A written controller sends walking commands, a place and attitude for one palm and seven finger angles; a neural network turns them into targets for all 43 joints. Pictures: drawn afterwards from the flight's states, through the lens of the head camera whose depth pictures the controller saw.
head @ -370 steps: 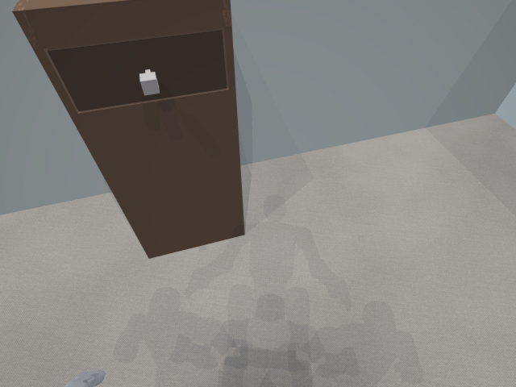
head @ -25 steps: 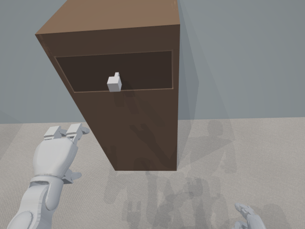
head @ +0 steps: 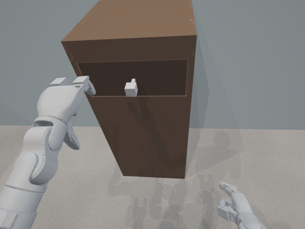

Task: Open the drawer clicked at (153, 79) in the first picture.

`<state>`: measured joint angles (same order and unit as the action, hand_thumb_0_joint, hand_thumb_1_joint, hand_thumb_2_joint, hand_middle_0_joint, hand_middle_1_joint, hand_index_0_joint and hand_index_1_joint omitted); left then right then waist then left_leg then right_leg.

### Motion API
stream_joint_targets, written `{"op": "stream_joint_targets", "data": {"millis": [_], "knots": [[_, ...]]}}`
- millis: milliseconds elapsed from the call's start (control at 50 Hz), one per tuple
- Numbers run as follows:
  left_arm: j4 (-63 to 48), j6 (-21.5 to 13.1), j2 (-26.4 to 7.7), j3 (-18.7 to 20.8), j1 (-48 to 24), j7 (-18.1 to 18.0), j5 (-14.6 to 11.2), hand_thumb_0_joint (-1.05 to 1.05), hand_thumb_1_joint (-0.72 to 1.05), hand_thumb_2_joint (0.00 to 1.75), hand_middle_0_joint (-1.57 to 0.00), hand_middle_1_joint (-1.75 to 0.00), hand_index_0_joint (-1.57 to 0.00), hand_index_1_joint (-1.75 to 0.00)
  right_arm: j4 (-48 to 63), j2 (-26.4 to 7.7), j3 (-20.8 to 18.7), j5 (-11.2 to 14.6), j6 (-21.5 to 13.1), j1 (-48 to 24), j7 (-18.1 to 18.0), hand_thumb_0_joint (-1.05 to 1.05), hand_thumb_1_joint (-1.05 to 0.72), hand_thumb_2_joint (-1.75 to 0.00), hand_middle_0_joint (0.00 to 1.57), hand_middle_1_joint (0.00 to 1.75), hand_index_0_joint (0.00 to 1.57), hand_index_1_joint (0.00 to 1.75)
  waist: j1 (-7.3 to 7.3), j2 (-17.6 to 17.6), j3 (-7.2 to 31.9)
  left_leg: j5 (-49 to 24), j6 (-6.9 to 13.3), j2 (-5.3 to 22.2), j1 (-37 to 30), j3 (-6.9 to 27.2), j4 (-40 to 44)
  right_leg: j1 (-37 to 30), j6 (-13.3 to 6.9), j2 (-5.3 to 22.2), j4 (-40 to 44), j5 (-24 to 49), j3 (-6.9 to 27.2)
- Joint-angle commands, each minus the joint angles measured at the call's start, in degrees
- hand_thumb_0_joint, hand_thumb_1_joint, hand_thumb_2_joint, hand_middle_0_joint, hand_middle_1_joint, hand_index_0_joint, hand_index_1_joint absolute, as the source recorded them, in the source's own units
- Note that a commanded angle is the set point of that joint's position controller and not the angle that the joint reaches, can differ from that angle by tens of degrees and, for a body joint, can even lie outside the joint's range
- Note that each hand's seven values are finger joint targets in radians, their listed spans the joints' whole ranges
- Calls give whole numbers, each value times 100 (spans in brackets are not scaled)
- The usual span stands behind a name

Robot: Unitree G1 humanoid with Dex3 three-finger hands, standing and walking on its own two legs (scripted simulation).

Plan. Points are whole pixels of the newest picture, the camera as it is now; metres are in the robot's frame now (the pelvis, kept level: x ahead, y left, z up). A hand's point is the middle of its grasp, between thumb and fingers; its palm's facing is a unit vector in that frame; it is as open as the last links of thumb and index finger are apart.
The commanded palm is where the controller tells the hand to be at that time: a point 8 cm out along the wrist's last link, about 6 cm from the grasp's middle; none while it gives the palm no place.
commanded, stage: raise the hand with hooked fingers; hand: left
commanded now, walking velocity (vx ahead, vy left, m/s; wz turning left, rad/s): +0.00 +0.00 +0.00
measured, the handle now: (132, 86) +0.55 +0.18 +0.07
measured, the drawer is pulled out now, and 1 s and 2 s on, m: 0.00 0.00 0.00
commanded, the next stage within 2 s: move the hooked fingers above the handle in 0.44 s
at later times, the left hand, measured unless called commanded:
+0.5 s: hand (74, 114) +0.30 +0.23 +0.18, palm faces +0.19 -0.05 -0.98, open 13.8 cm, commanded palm +0.26 +0.23 +0.24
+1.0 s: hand (93, 102) +0.36 +0.21 +0.17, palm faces +0.09 -0.03 -1.00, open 13.8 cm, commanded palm +0.33 +0.21 +0.22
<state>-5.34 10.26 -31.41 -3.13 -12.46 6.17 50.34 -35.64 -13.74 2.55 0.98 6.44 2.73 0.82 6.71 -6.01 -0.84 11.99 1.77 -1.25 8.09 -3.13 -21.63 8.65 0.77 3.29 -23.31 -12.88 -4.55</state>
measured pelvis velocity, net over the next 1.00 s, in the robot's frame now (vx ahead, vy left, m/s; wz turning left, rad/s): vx -0.02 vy -0.01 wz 0.00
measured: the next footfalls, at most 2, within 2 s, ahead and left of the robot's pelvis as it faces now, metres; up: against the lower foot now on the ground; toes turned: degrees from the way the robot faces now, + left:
none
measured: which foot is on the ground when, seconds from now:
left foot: down 0.00-1.00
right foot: down 0.00-1.00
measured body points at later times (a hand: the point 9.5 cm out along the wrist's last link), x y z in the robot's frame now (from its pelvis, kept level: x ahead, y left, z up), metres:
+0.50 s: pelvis -0.02 -0.01 +0.00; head -0.01 -0.05 +0.45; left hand +0.29 +0.23 +0.23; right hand +0.18 -0.23 -0.12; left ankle +0.00 +0.10 -0.74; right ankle +0.00 -0.13 -0.74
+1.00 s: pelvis -0.02 -0.01 +0.00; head +0.00 -0.06 +0.45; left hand +0.35 +0.21 +0.22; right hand +0.16 -0.24 -0.12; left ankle +0.00 +0.10 -0.74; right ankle +0.00 -0.13 -0.74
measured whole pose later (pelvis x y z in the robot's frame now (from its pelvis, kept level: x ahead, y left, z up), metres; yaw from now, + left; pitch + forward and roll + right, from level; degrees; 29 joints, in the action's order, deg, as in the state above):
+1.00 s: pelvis -0.02 -0.01 +0.00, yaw +0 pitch +0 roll +1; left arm 13.2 5.1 -30.4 -5.0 -26.7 5.3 50.8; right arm -38.3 -15.9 0.8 2.0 5.1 8.1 -0.3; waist 3.9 -5.6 -0.5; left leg 10.2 0.8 -0.2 11.5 -3.0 -21.6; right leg 12.5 -0.5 2.3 -24.1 -11.7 -4.6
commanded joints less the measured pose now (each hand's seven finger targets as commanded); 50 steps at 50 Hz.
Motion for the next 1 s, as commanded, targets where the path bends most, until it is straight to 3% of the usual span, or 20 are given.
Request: {"op": "stream_joint_targets", "data": {"millis": [0,20,100,200,280,320,380,400,520,540,580,620,640,660,720,740,800,860,940,980], "knots": [[-1021,-165,-1472,945,-2410,-4,-39,0,-50,30,-30,-120,-30,-120,781,-685,-228,21,-324,-704,-50,0,-90,-90,20,30,20,30,-137,193,1573,-1918,-101,20,-428,326,187,-592,-296,-318,99,1249,214],[-981,-200,-1562,1031,-2448,20,-66,0,-50,30,-30,-120,-30,-120,752,-709,-259,24,-332,-651,-52,0,-90,-90,20,30,20,30,-133,223,1561,-1984,-105,31,-444,339,181,-565,-293,-324,100,1288,208],[-448,-145,-1252,907,-1715,262,-226,0,-50,30,-30,-120,-30,-120,819,-738,-255,62,-300,-602,13,0,-90,-90,20,30,20,30,-79,644,1336,-1798,-91,26,-205,254,216,-606,-268,-301,124,1306,181],[-1031,-427,-1390,1016,-1823,245,-222,0,-50,30,-30,-120,-30,-120,925,-759,-287,53,-365,-603,49,0,-90,-90,20,30,20,30,-72,492,1457,-1489,-66,22,-185,260,247,-548,-261,-305,132,954,207],[-1357,-693,-1825,1544,-1950,-93,-251,0,-50,30,-30,-120,-30,-120,883,-760,-337,33,-491,-573,24,0,-90,-90,20,30,20,30,29,263,1704,-1486,-54,4,-222,276,192,-642,-265,-329,135,943,296],[-1053,-710,-1635,1438,-1924,-247,-296,0,-50,30,-30,-120,-30,-120,763,-729,-348,43,-518,-502,4,0,-90,-90,20,30,20,30,-12,268,1471,-1323,-75,-4,-119,239,258,-521,-260,-288,179,769,252],[-996,-601,-1648,1469,-2008,-408,-284,0,-50,30,-30,-120,-30,-120,732,-747,-358,87,-551,-604,-2,0,-90,-90,20,30,20,30,7,280,1457,-1263,-91,1,-101,234,257,-516,-268,-307,201,720,299],[-888,-543,-1523,1295,-2067,-426,-244,0,-50,30,-30,-120,-30,-120,696,-734,-345,80,-546,-597,-1,0,-90,-90,20,30,20,30,-20,292,1434,-1196,-97,-19,-60,203,276,-499,-258,-270,194,651,281],[-697,-224,-1275,887,-1845,-163,-197,0,-50,30,-30,-120,-30,-120,764,-769,-307,119,-481,-722,-59,0,-90,-90,20,30,20,30,-97,568,1235,-775,-58,-31,35,147,327,-457,-212,-234,290,351,335],[-636,-212,-1193,752,-1974,-113,-176,0,-50,30,-30,-120,-30,-120,773,-765,-292,107,-472,-730,-88,0,-90,-90,20,30,20,30,-130,589,1203,-698,-50,-38,31,142,325,-403,-202,-226,308,286,327],[-523,-287,-1392,874,-2316,-82,-108,0,-50,30,-30,-120,-30,-120,727,-780,-283,113,-506,-703,-130,0,-90,-90,20,30,20,30,-198,631,1176,-594,-42,-14,20,167,282,-304,-201,-250,380,139,379],[-369,-407,-1210,614,-2718,-79,-70,0,-50,30,-30,-120,-30,-120,672,-737,-265,97,-519,-610,-172,0,-90,-90,20,30,20,30,-283,570,1110,-505,-39,-36,-10,186,316,-172,-199,-243,388,25,296],[-242,-466,-1225,617,-2869,-100,-70,0,-50,30,-30,-120,-30,-120,654,-737,-274,90,-535,-540,-194,0,-90,-90,20,30,20,30,-276,556,1187,-493,-34,-47,-34,186,302,-187,-196,-234,401,33,308],[-103,-527,-1471,825,-2961,-153,-24,0,-50,30,-30,-120,-30,-120,613,-755,-282,85,-531,-490,-217,0,-90,-90,20,30,20,30,-253,516,1273,-505,-36,-46,-39,187,311,-225,-206,-248,405,35,313],[165,-667,-1326,684,-3446,-272,-6,0,-50,30,-30,-120,-30,-120,546,-715,-283,84,-574,-406,-228,0,-90,-90,20,30,20,30,-281,453,1359,-582,-49,-48,-47,208,282,-221,-227,-233,371,108,304],[322,-678,-1457,834,-3374,-320,-4,0,-50,30,-30,-120,-30,-120,544,-728,-304,86,-557,-377,-242,0,-90,-90,20,30,20,30,-225,478,1479,-637,-38,-62,-46,174,257,-314,-223,-230,364,187,333],[842,-633,-1363,740,-3550,-371,34,0,-50,30,-30,-120,-30,-120,495,-734,-299,103,-514,-331,-230,0,-90,-90,20,30,20,30,-247,587,1421,-724,-54,-41,91,149,253,-353,-229,-201,340,335,329],[805,-601,-1362,717,-3555,-368,83,0,-50,30,-30,-120,-30,-120,561,-780,-338,103,-455,-303,-194,0,-90,-90,20,30,20,30,-209,422,1719,-1104,-55,-52,56,126,198,-487,-258,-200,189,821,322],[798,-548,-1074,443,-3483,-268,62,0,-50,30,-30,-120,-30,-120,639,-800,-370,120,-396,-231,-155,0,-90,-90,20,30,20,30,-256,550,1737,-1274,-31,-41,47,116,158,-477,-256,-200,130,1080,313],[967,-539,-1330,700,-3350,-266,80,0,-50,30,-30,-120,-30,-120,624,-855,-388,125,-368,-197,-156,0,-90,-90,20,30,20,30,-227,668,1721,-1285,-18,-32,83,115,147,-491,-252,-232,148,1084,337]]}}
